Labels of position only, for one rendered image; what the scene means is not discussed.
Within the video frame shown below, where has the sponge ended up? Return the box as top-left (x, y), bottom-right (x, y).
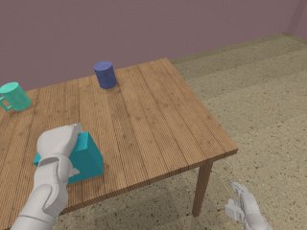
top-left (34, 131), bottom-right (104, 184)

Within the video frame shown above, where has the left robot hand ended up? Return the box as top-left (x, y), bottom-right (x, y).
top-left (36, 123), bottom-right (84, 177)

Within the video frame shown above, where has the robot right forearm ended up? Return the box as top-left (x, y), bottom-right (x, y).
top-left (244, 213), bottom-right (272, 230)

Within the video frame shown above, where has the robot left forearm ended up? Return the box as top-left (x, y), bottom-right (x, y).
top-left (10, 153), bottom-right (70, 230)

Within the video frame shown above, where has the table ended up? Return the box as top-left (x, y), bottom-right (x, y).
top-left (0, 57), bottom-right (239, 230)

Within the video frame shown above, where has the right robot hand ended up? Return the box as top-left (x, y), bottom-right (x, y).
top-left (224, 180), bottom-right (262, 223)

